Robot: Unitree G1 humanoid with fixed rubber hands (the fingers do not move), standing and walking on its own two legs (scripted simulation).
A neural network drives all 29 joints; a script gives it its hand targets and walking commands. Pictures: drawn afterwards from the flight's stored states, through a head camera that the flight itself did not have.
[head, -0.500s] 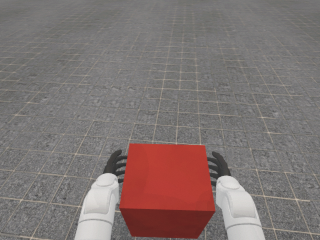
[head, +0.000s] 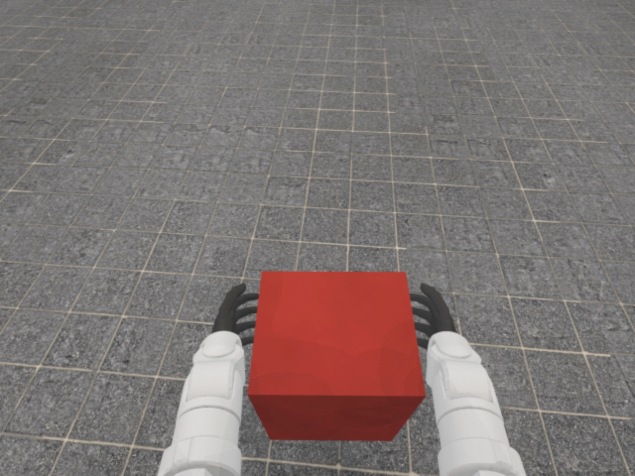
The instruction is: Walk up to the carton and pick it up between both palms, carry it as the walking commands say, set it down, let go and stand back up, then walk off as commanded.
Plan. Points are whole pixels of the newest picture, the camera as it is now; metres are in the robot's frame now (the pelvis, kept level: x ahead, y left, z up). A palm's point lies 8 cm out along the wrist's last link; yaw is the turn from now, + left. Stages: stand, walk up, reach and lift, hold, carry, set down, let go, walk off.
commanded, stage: set down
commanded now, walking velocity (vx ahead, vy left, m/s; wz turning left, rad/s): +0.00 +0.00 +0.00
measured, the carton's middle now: (332, 363) +0.31 -0.02 -0.09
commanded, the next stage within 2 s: none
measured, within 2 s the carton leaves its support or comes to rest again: neither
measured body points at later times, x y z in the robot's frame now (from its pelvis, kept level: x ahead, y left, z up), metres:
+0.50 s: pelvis -0.02 -0.01 -0.06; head +0.12 -0.01 +0.37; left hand +0.35 +0.12 -0.12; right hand +0.34 -0.17 -0.12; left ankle +0.02 +0.10 -0.73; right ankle +0.05 -0.12 -0.73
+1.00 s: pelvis -0.03 -0.01 -0.13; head +0.16 -0.02 +0.28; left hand +0.38 +0.12 -0.20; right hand +0.36 -0.17 -0.21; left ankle +0.02 +0.10 -0.73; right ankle +0.05 -0.12 -0.73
